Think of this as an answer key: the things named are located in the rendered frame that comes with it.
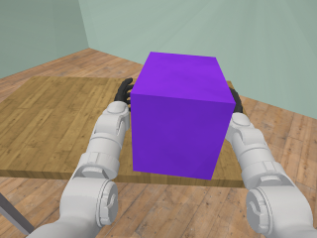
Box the robot right forearm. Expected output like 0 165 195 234
225 112 313 225

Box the right robot hand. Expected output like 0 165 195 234
229 87 244 113

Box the carton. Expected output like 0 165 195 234
130 52 236 180

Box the robot right upper arm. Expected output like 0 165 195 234
246 185 317 238

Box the table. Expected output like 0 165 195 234
0 75 251 235

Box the robot left forearm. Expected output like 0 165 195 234
59 101 130 215

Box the robot left upper arm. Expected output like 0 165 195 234
26 177 119 238

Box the left robot hand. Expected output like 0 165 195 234
114 77 135 112

